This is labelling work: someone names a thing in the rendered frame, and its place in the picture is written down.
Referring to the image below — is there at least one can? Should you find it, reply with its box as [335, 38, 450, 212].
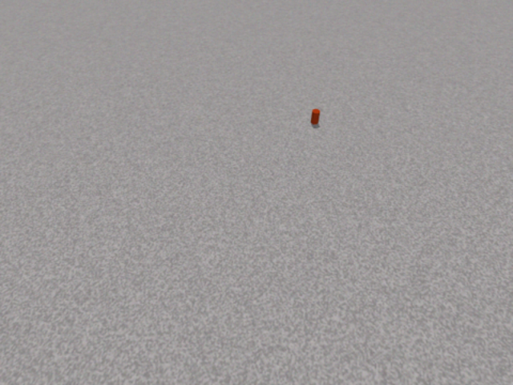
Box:
[311, 109, 320, 124]

